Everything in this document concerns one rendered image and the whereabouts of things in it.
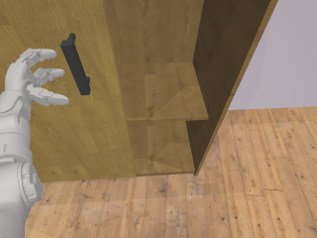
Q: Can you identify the wardrobe door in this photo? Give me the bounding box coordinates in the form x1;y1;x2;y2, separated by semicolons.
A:
0;0;137;182

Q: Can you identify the handle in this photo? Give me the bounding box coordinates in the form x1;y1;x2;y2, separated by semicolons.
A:
60;33;91;95

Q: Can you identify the robot left forearm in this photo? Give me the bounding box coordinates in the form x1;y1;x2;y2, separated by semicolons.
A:
0;90;33;168

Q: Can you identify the left robot hand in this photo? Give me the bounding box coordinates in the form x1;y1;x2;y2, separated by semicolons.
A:
5;48;69;106

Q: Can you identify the left robot upper arm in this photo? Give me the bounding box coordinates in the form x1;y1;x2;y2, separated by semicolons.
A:
0;162;44;238

